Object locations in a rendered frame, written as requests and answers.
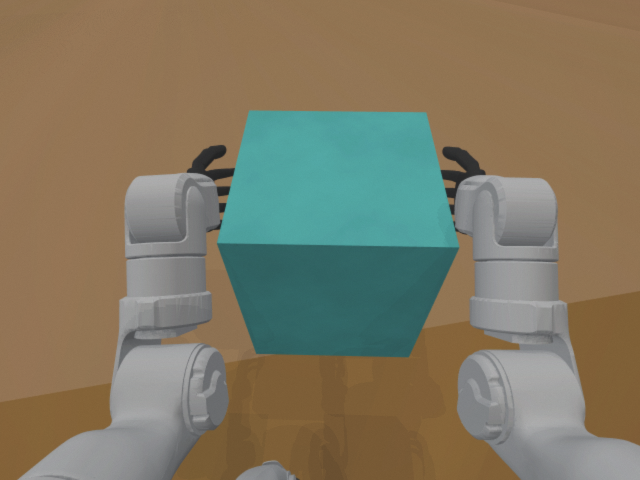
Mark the robot right hand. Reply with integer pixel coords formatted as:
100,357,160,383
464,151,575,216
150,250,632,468
441,147,486,235

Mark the robot left hand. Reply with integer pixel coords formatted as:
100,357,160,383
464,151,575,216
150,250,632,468
187,145,235,232

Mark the robot right upper arm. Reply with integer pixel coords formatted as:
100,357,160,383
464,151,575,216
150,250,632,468
457,350,640,480

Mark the left robot forearm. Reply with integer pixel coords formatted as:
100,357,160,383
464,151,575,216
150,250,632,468
110,173,220,418

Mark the left robot shin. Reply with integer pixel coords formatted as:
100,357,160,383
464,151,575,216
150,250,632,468
262,460,287,471

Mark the carton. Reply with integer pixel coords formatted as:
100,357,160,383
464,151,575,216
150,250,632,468
217,110,460,357

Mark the right robot forearm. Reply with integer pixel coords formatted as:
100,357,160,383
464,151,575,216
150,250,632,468
454,175,585,421

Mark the robot left upper arm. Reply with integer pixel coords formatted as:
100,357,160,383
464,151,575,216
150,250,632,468
18,343,229,480

